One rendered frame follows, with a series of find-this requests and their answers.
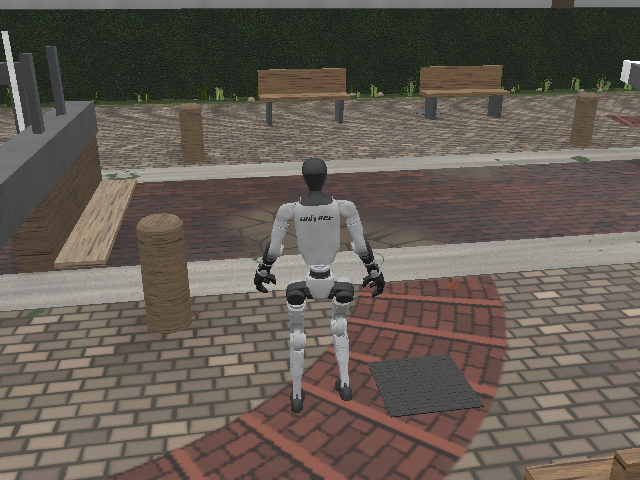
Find robot right forearm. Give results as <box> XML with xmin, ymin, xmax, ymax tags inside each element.
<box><xmin>358</xmin><ymin>238</ymin><xmax>381</xmax><ymax>278</ymax></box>

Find robot left hand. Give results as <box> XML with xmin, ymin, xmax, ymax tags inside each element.
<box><xmin>254</xmin><ymin>266</ymin><xmax>276</xmax><ymax>293</ymax></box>

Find robot right upper arm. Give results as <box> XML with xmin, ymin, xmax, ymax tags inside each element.
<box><xmin>337</xmin><ymin>200</ymin><xmax>368</xmax><ymax>254</ymax></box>

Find robot left forearm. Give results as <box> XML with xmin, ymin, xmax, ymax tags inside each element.
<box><xmin>257</xmin><ymin>241</ymin><xmax>277</xmax><ymax>277</ymax></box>

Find left robot thigh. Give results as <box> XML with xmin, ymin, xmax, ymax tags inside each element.
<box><xmin>286</xmin><ymin>280</ymin><xmax>307</xmax><ymax>351</ymax></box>

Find robot left upper arm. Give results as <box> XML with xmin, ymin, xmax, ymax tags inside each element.
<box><xmin>267</xmin><ymin>202</ymin><xmax>296</xmax><ymax>257</ymax></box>

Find robot right hand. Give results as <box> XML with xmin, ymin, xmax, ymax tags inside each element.
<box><xmin>362</xmin><ymin>272</ymin><xmax>385</xmax><ymax>297</ymax></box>

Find robot left foot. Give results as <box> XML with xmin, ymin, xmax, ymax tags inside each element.
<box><xmin>290</xmin><ymin>388</ymin><xmax>305</xmax><ymax>413</ymax></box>

